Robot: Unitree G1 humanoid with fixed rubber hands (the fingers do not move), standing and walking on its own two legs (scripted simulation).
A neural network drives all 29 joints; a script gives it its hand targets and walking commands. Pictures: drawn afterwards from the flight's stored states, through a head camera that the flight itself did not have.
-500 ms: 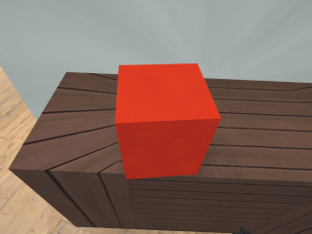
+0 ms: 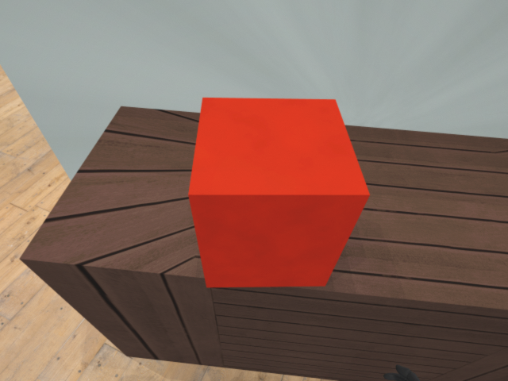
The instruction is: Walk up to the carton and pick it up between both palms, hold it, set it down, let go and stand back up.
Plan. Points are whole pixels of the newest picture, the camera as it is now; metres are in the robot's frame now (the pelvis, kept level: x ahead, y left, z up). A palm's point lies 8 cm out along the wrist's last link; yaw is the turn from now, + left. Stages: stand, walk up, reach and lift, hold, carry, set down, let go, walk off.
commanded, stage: walk up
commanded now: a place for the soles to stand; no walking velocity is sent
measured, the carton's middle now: (267, 198) +0.39 -0.01 +0.08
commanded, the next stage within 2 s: none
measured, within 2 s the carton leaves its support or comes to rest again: neither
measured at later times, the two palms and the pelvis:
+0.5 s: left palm out of the picture +0.06 +0.26 -0.12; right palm out of the picture +0.11 -0.26 -0.10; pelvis +0.00 +0.00 +0.00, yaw +2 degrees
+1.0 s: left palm out of the picture +0.05 +0.26 -0.11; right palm out of the picture +0.12 -0.26 -0.10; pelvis +0.01 -0.01 +0.00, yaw +3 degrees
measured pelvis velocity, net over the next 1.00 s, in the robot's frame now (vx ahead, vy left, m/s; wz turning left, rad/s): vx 0.01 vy -0.01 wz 0.05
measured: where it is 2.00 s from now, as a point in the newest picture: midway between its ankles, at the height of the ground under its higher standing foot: outside the picture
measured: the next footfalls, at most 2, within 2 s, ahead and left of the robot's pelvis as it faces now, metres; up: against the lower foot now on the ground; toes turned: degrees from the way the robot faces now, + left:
none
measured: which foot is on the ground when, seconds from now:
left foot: down 0.00-1.00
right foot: down 0.00-1.00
